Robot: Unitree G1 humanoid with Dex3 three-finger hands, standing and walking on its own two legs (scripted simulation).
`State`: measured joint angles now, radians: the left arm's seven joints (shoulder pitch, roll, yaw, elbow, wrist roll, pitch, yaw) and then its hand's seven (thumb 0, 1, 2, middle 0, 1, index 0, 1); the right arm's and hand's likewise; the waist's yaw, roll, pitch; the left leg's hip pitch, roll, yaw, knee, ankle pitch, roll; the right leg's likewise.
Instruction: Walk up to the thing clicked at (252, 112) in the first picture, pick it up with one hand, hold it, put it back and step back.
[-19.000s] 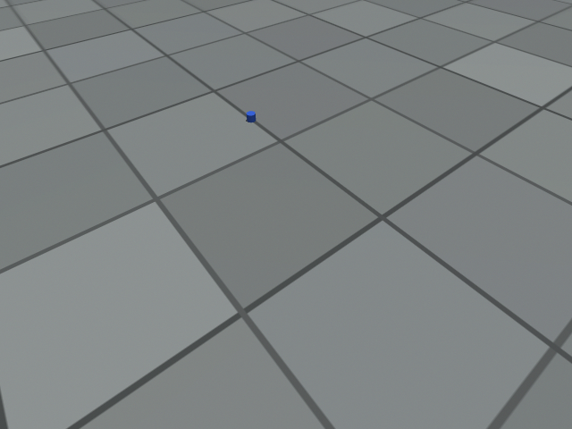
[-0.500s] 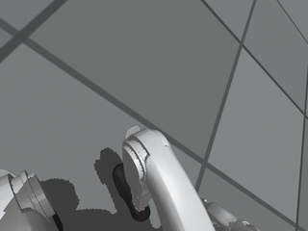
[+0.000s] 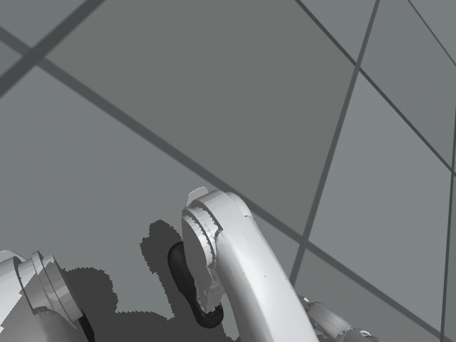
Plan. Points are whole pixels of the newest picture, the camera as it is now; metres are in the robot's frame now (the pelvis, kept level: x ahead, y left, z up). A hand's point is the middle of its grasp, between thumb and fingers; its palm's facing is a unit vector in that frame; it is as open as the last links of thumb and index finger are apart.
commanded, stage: settle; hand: left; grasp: from above
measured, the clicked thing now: out of the picture +0.44 +0.36 -0.28
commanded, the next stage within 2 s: lift in 0.92 s
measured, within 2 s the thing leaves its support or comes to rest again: leaves its support in 0.26 s
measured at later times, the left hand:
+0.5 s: hand out of the picture +0.44 +0.36 -0.19, palm faces -0.36 -0.15 -0.92, open 7.0 cm
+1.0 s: hand out of the picture +0.43 +0.36 -0.12, palm faces -0.41 -0.12 -0.90, open 7.0 cm
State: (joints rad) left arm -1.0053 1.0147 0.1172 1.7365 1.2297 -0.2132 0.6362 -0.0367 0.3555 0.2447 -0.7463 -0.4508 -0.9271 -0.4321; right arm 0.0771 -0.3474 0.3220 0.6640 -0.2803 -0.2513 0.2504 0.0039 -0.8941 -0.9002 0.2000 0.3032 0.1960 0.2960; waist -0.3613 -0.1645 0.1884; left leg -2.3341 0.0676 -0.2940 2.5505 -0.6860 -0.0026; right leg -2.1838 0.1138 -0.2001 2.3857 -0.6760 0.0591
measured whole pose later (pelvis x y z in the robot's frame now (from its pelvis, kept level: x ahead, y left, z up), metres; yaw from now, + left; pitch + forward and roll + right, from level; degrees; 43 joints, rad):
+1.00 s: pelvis +0.00 -0.01 +0.03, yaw +6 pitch +31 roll -9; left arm -0.94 0.77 0.05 1.33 1.16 -0.13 0.28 -0.05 0.31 0.23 -0.86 -0.32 -1.03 -0.35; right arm 0.16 -0.30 0.12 0.69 -0.13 -0.05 0.17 0.00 -0.91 -0.90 0.20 0.30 0.20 0.30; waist -0.22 0.00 -0.02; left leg -2.33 0.05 -0.18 2.41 -0.64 -0.01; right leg -2.21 0.06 -0.12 2.33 -0.68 0.03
